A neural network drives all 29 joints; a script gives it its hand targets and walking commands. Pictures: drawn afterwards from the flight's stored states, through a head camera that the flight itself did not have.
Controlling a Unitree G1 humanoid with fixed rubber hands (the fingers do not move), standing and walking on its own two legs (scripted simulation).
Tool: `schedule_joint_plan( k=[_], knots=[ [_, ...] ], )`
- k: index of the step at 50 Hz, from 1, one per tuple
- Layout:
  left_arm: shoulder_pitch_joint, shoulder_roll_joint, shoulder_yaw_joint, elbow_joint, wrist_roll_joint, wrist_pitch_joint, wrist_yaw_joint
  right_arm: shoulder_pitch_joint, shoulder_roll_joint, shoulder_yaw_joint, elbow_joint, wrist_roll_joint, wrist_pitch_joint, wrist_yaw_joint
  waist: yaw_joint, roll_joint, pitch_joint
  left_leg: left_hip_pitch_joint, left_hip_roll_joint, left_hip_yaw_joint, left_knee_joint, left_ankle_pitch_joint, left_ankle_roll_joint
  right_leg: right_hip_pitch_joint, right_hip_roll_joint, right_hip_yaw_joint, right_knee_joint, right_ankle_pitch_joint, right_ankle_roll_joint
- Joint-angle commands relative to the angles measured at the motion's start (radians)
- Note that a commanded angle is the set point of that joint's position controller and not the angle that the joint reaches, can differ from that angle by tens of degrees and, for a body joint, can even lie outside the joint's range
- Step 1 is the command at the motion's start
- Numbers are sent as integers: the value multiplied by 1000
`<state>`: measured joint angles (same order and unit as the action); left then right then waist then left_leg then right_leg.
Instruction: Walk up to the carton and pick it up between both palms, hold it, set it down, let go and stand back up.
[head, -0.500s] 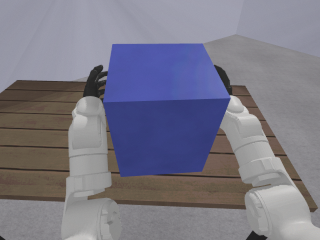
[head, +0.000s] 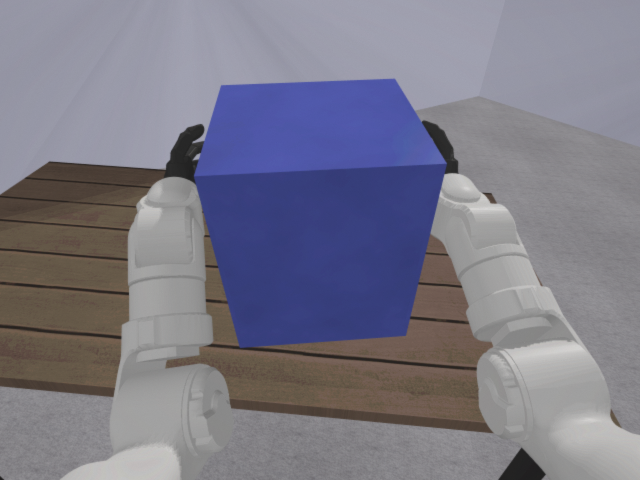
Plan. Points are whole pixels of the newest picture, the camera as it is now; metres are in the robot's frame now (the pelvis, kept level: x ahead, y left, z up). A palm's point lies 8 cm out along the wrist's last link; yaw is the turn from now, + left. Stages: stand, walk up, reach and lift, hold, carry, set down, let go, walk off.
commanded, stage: hold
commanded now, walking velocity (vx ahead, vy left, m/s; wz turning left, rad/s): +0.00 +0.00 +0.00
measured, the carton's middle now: (316, 214) +0.38 +0.00 +0.22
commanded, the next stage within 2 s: set down in 1.74 s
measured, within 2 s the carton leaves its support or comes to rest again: neither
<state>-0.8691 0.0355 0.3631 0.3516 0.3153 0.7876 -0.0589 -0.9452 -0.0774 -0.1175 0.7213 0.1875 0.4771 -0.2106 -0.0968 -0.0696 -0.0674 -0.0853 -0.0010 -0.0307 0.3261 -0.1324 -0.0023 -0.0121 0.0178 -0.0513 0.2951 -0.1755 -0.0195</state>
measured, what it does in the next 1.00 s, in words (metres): stands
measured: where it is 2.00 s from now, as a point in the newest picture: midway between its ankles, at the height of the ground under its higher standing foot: outside the picture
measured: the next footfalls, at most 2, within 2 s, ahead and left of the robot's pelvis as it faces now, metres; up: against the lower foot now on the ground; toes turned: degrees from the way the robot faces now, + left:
none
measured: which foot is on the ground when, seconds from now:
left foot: down 0.00-1.00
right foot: down 0.00-1.00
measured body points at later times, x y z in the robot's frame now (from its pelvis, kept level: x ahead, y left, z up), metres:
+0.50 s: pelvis +0.00 +0.01 +0.00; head -0.08 +0.03 +0.44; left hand +0.39 +0.16 +0.28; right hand +0.39 -0.14 +0.28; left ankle +0.04 +0.12 -0.75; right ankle +0.00 -0.10 -0.75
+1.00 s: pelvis +0.01 +0.01 +0.00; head -0.08 +0.01 +0.44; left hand +0.39 +0.14 +0.28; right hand +0.39 -0.17 +0.27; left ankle +0.04 +0.12 -0.75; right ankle +0.00 -0.10 -0.75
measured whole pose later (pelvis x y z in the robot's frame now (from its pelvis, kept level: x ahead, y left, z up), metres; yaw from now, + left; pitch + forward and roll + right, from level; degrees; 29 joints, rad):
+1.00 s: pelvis +0.01 +0.01 +0.00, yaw -2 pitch -6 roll +0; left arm -0.88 0.00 0.38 0.33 0.31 0.83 -0.02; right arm -0.98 -0.17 -0.01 0.73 0.31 0.52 -0.23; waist -0.07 0.01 -0.10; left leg -0.07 0.00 0.01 0.32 -0.15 0.01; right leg 0.00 0.02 -0.01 0.28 -0.17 -0.01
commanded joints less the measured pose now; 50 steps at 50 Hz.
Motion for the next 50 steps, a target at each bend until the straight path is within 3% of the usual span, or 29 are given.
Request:
schedule_joint_plan(
  k=[1,4,9,12,14,19,23,25,27,31,36,40,44,48,50],
  knots=[
    [-619,-531,-413,-162,-166,-50,-139,-710,543,360,-348,208,-43,83,-28,151,-412,185,-49,36,29,320,-51,134,35,8,-13,402,74],
    [-574,-528,-420,-210,-163,-34,-134,-707,537,400,-397,234,-28,70,-13,129,-398,200,-46,29,29,334,-53,128,45,4,-14,404,80],
    [-587,-522,-397,-184,-147,-12,-119,-736,546,404,-382,237,-11,94,39,70,-284,129,-28,46,-21,173,-23,41,46,5,-45,178,69],
    [-628,-518,-375,-115,-147,-3,-110,-775,544,366,-321,214,-4,113,55,41,-209,79,-13,52,-50,68,-5,-25,40,9,-61,39,56],
    [-671,-520,-381,-108,-163,-10,-103,-802,566,347,-303,206,-6,124,58,24,-220,63,-9,57,-60,35,8,-33,39,4,-62,13,56],
    [-700,-518,-366,-44,-187,-19,-102,-803,569,314,-238,189,-1,118,44,8,-240,57,-17,56,-61,18,21,-24,30,26,-65,44,61],
    [-633,-513,-373,-69,-182,-4,-134,-745,527,325,-256,210,14,84,7,54,-297,108,-32,53,-26,150,-10,58,33,29,-46,221,66],
    [-621,-520,-387,-93,-179,8,-151,-718,507,316,-263,210,26,70,-23,99,-323,137,-37,45,-18,186,-27,80,35,28,-47,269,61],
    [-620,-527,-411,-139,-185,9,-160,-710,498,315,-298,224,28,65,-31,136,-338,142,-38,42,-7,227,-44,87,38,25,-41,297,59],
    [-680,-546,-440,-195,-197,1,-152,-710,508,297,-286,222,32,82,-45,183,-318,118,-31,36,-19,179,-55,52,40,17,-44,191,44],
    [-731,-551,-474,-232,-215,-25,-113,-765,543,306,-308,238,14,110,-22,196,-334,91,-25,28,-19,137,-47,27,42,15,-35,137,44],
    [-700,-530,-426,-162,-203,-25,-93,-779,546,333,-288,237,10,116,17,114,-306,92,-20,31,-20,138,-29,19,38,21,-47,133,57],
    [-651,-496,-345,-69,-164,-14,-102,-779,555,347,-249,236,23,112,54,37,-263,72,-20,45,-48,70,3,9,33,26,-58,85,64],
    [-618,-475,-309,-65,-154,2,-122,-774,557,382,-276,248,29,89,71,-21,-293,110,-30,51,-33,151,11,61,34,33,-45,227,76],
    [-619,-489,-330,-123,-163,4,-131,-768,553,406,-323,265,32,75,59,-10,-326,136,-36,52,-20,213,2,94,42,33,-35,326,84]
  ],
)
